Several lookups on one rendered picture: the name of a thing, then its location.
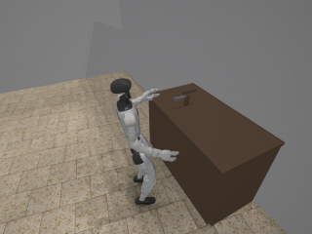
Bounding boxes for counter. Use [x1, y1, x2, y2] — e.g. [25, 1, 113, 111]
[148, 83, 285, 226]

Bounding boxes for right robot shin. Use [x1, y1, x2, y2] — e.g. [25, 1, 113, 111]
[139, 178, 156, 201]

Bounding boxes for left robot forearm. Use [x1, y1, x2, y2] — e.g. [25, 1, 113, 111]
[132, 96, 144, 106]

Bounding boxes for left robot foot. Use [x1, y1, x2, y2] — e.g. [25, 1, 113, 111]
[133, 175, 144, 182]

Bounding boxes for robot right hand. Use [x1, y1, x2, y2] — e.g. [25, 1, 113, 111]
[160, 149, 179, 162]

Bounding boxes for right robot forearm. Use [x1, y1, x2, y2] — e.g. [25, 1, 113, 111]
[132, 142, 162, 158]

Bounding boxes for tap lever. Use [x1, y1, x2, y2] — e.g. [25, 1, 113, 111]
[174, 95, 186, 101]

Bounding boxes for robot right upper arm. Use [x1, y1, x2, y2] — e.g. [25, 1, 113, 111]
[123, 112, 140, 149]

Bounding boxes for robot left hand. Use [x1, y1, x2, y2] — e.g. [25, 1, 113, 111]
[142, 89, 160, 101]

